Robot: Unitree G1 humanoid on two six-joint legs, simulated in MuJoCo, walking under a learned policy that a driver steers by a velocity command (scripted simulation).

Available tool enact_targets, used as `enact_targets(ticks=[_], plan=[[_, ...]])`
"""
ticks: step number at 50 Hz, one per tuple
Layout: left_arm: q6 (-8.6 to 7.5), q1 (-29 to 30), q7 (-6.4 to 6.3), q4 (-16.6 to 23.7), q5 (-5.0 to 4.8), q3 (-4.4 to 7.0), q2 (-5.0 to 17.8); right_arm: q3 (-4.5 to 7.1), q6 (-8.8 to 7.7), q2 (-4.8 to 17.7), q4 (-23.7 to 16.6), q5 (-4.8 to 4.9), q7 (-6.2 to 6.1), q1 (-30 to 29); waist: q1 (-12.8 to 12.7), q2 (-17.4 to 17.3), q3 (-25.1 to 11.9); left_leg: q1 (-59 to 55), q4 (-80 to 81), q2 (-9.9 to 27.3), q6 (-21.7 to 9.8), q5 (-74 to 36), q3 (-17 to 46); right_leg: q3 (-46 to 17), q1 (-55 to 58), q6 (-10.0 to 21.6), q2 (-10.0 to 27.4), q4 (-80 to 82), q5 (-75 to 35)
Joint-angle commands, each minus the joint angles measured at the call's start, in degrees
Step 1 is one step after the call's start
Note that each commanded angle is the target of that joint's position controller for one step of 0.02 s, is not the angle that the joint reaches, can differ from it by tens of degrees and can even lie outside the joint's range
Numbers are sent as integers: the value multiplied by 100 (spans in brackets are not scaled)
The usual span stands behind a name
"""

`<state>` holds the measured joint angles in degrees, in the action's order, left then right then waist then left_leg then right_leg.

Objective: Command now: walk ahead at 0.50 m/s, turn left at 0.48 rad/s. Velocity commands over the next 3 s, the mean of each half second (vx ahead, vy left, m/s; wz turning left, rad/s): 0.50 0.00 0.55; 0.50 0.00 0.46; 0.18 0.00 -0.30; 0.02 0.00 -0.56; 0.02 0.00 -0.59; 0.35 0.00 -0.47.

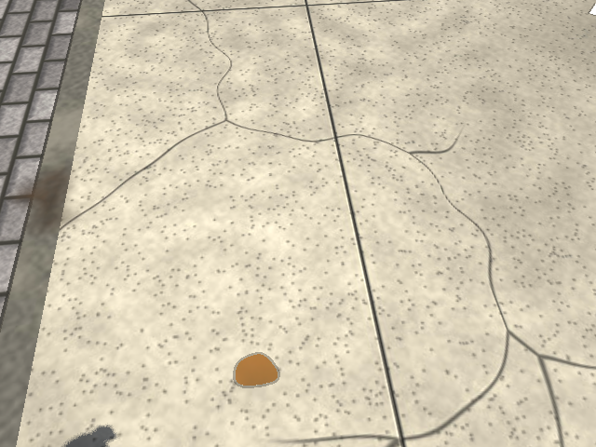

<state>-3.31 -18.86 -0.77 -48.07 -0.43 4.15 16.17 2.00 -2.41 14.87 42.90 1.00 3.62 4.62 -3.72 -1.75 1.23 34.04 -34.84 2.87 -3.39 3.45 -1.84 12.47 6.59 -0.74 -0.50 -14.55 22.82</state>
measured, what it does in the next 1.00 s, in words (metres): walks ahead, turning left: left foot, then right foot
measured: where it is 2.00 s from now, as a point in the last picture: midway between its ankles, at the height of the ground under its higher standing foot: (233, 332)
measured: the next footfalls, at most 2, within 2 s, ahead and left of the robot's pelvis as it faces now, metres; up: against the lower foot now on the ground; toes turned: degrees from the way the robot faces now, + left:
left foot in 0.04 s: +0.19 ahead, +0.10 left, +0.00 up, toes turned +4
right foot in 0.50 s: +0.49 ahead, -0.06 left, +0.00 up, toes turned +22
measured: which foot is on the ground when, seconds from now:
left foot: up 0.00-0.02, down 0.04-0.52, up 0.54-0.98, down 1.00-1.00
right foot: down 0.00-0.06, up 0.08-0.48, down 0.50-1.00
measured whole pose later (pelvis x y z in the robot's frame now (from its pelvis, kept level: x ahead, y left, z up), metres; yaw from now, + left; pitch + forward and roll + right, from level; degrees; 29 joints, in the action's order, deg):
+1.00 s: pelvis +0.53 +0.13 +0.00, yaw +32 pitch +2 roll -2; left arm -3.4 -22.1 0.3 -51.6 -1.9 3.9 17.2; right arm 2.2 -2.3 14.8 33.7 0.5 2.6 2.4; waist -5.5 -1.5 2.0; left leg 28.8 -30.3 1.8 -4.5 4.4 -0.8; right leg 9.8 4.6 -2.5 2.6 -18.8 23.7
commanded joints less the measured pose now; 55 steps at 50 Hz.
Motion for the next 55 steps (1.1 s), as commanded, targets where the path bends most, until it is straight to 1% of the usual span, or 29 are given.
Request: enact_targets(ticks=[1,2,3,4,5,6,7,8,12,16,21,24,25,26,27,28,29,30,32,37,41,46,48,50,51,52,53,54,55], plan=[[113,226,-126,319,-42,277,1164,382,-48,924,-304,22,8,751,814,657,-543,-1387,173,-608,-421,510,-482,-90,-183,539,1458,-1970,-6511],[99,191,-168,392,-2,224,1081,585,-14,1335,-86,36,-86,1712,1260,337,-1068,-3084,366,-439,-694,288,120,-55,-1281,303,1228,-3473,-5476],[-51,-393,-61,678,204,-36,272,731,-1,2009,-66,80,-173,1933,762,-1212,-1624,-5315,570,1126,-1773,818,3133,-258,-3992,-133,194,-5695,-575],[-302,-27,33,725,55,-72,445,615,-55,1709,-229,48,-167,2037,1003,-865,-2461,-5959,1587,1671,-2225,1558,5118,-1614,-4918,-108,-301,-6603,1133],[-451,599,110,891,-184,26,801,517,-99,1353,-209,-13,-175,1890,1171,-517,-1740,-5557,1745,1491,-1855,1379,4266,-1886,-5441,48,72,-6625,687],[-528,806,105,970,-179,-11,752,475,-131,1181,-250,7,-191,1578,980,-135,-1172,-4744,1737,1246,-1633,1013,3535,-1825,-5385,142,330,-6157,196],[-539,863,62,934,-26,12,747,417,-131,996,-328,14,-203,1175,716,154,-727,-3843,1798,1026,-1476,414,2972,-1778,-5056,115,524,-5591,-81],[-484,791,40,916,63,64,815,358,-135,841,-433,-47,-229,919,498,58,-554,-3193,1921,865,-1424,-143,2610,-1795,-4594,70,653,-5254,-272],[-249,756,30,983,136,17,545,405,-141,1009,-529,-48,-337,830,275,-34,-290,-2050,2214,561,-1424,-982,1936,-1568,-4080,-261,609,-4168,-750],[-262,1642,71,1192,110,-98,311,457,-79,1139,-446,20,-439,1127,630,-223,-146,-1656,2123,136,-1019,-317,1516,-1473,-3579,-381,259,-2331,-2421],[-360,2029,178,1336,-11,0,611,455,9,1084,-322,62,-470,1525,735,-384,-172,-2261,1556,416,-817,437,2272,-1735,-3258,-238,77,-1440,-2434],[-440,1280,170,1150,-2,140,815,422,40,934,-396,18,-471,1379,271,-539,-370,-2334,778,296,-566,249,2497,-1620,-2244,106,82,-1085,-1953],[-471,613,130,1066,95,223,1032,311,19,636,-468,-23,-447,1369,-51,-271,-943,-1959,-329,-11,-367,373,2181,-2067,-1076,404,633,-1158,-1771],[-443,-87,90,987,207,333,1511,191,-23,244,-599,3,-447,1941,-4,988,-1799,-417,-2247,-769,40,1978,1387,-3992,912,1107,1932,-967,-1044],[-366,-364,149,798,88,354,1475,180,-62,478,-691,123,-446,2205,68,2170,-1949,919,-3491,-678,176,3172,1132,-6001,1341,1603,2597,-370,579],[-346,-52,140,924,35,220,952,310,-40,1005,-597,144,-453,1836,-72,1308,-1178,1268,-3982,-346,227,2660,1256,-5454,732,1388,2354,-175,1235],[-297,215,114,952,52,153,752,351,-3,1113,-678,78,-452,1341,-95,876,-642,1249,-4022,-165,252,2189,1036,-4508,56,1160,2105,-168,677],[-270,454,108,941,91,99,630,359,15,1041,-737,16,-442,1124,11,657,-314,1068,-3812,-3,271,1845,974,-3829,-556,1076,1847,-59,-82],[-276,654,86,865,125,42,477,367,64,842,-788,46,-384,1104,218,855,-69,660,-3419,252,278,1498,911,-2935,-1204,981,1526,202,-942],[-337,547,76,615,86,151,742,280,146,512,-984,24,-338,788,233,615,10,874,-2520,385,429,815,766,-1891,-1189,1194,1591,565,-2132],[-279,383,95,408,34,153,860,168,38,306,-1067,6,-231,220,45,487,116,441,-1045,239,355,-195,510,-1166,-1160,1096,1375,623,-2557],[-138,-90,114,50,-131,205,1110,142,-39,367,-1334,23,-99,-509,-77,525,365,195,20,48,107,85,175,-1027,-520,1025,1666,464,-2988],[-69,-70,94,-37,-174,229,1241,222,-44,549,-1329,-20,-88,-305,183,687,155,-376,283,-186,-101,528,-28,-905,-252,918,1710,-84,-4467],[-20,-39,61,-108,-171,133,1111,458,-60,986,-904,-137,-175,1107,998,627,-724,-2767,791,-383,-396,-451,-117,-640,-940,544,1239,-1968,-5594],[-76,-11,70,105,61,-39,713,565,-32,1499,-742,-262,-299,2023,1257,-205,-1659,-4738,349,938,-766,-2351,1278,-615,-2421,238,790,-3874,-3091],[-151,-797,147,56,51,-215,227,514,-17,1692,-825,-323,-308,1802,744,-1394,-2641,-5935,697,2377,-1739,-3132,3501,-1338,-3984,-71,-109,-5650,1554],[-159,-381,141,-114,-132,-9,948,428,-11,1203,-867,-275,-289,1771,1094,-486,-2571,-5359,808,2132,-1540,-3388,2974,-2097,-4045,-66,83,-6047,1496],[-141,48,136,66,-250,23,960,345,-45,1009,-788,-222,-274,1442,937,-514,-1652,-4725,857,1870,-1327,-3779,1967,-1935,-4423,-56,292,-5916,1231],[-96,152,84,32,-193,0,787,301,-80,836,-714,-161,-260,1110,698,-219,-1177,-4033,1070,1563,-1114,-3501,1500,-1778,-4402,-108,514,-5540,836]])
